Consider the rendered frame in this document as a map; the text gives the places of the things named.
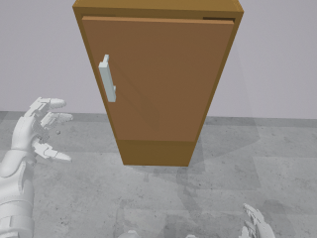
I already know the cupboard door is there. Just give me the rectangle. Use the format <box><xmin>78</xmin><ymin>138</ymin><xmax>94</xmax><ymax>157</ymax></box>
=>
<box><xmin>82</xmin><ymin>16</ymin><xmax>234</xmax><ymax>142</ymax></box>

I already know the right robot hand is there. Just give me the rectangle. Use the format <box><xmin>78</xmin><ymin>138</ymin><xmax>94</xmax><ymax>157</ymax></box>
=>
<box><xmin>239</xmin><ymin>203</ymin><xmax>275</xmax><ymax>238</ymax></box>

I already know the handle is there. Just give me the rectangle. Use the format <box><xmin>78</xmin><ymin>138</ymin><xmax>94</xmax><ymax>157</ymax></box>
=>
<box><xmin>98</xmin><ymin>55</ymin><xmax>116</xmax><ymax>102</ymax></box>

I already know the left robot forearm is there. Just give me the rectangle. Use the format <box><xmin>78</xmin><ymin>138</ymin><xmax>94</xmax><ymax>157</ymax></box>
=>
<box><xmin>0</xmin><ymin>149</ymin><xmax>37</xmax><ymax>238</ymax></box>

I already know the left robot hand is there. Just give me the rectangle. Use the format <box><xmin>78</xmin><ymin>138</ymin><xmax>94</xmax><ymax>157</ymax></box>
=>
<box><xmin>11</xmin><ymin>97</ymin><xmax>74</xmax><ymax>164</ymax></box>

